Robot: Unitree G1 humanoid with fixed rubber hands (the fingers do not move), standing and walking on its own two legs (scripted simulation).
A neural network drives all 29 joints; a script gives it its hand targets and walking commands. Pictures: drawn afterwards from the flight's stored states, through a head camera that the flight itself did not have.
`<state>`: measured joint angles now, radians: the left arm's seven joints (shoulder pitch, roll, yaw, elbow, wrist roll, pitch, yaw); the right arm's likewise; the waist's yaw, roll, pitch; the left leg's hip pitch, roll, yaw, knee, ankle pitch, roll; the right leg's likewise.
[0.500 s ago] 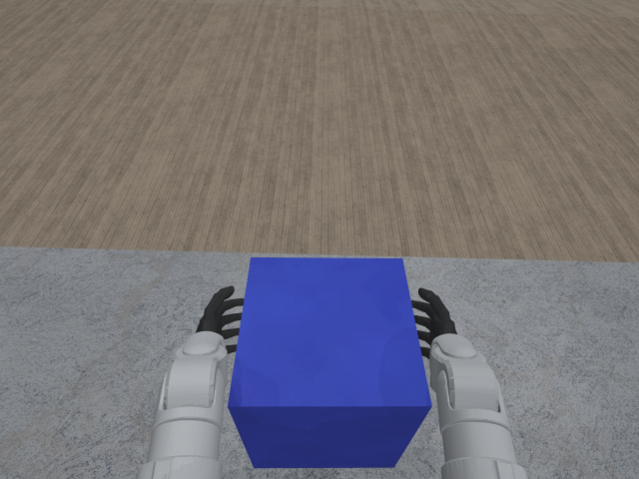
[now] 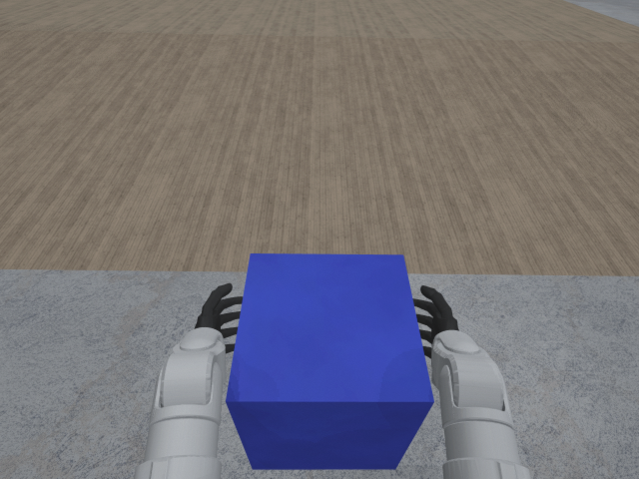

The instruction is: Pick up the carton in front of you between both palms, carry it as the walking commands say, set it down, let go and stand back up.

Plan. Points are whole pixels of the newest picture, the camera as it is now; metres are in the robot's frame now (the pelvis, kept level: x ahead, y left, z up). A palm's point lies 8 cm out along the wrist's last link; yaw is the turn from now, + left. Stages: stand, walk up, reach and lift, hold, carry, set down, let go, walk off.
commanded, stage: carry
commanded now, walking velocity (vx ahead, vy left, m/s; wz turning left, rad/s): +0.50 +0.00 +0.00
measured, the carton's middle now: (325, 365) +0.30 +0.00 -0.01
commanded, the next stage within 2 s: none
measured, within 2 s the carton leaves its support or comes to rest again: neither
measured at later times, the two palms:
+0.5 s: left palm (241, 249) +0.42 +0.13 +0.09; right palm (443, 263) +0.41 -0.17 +0.09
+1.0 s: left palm (283, 148) +0.72 +0.10 +0.11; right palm (427, 153) +0.73 -0.20 +0.10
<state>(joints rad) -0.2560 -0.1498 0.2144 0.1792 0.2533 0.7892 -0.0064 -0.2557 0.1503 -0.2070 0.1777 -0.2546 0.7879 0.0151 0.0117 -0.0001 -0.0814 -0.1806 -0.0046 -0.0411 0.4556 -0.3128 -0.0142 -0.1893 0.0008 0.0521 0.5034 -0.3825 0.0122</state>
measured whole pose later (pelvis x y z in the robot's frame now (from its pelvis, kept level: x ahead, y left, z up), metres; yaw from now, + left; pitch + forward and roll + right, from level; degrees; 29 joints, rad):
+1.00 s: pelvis +0.49 -0.06 +0.01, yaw +1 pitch +4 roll +1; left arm 0.03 -0.13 0.04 -0.52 0.02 1.17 0.15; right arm 0.04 0.13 -0.04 -0.55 -0.04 1.18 -0.14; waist 0.03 0.00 -0.15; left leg -0.62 0.11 0.13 0.71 -0.08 0.00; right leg -0.05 -0.03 -0.25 0.24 -0.27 -0.04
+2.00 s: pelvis +1.17 -0.08 +0.00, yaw -1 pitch +5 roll +1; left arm -0.49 -0.10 0.22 -0.27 -0.02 1.19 0.19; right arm -0.47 0.09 -0.21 -0.31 -0.01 1.22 -0.18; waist 0.03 0.01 -0.05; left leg -0.73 0.10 0.07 1.02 -0.15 0.04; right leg -0.19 -0.01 -0.21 0.38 -0.28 -0.08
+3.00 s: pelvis +1.87 -0.08 +0.04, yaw -2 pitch +4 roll +2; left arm -0.61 -0.07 0.27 -0.13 -0.01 1.19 0.19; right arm -0.60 0.10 -0.27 -0.14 -0.03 1.19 -0.18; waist -0.02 -0.04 -0.07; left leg -0.58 0.00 0.17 0.69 -0.28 0.08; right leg -0.17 -0.07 -0.09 0.66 -0.54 0.00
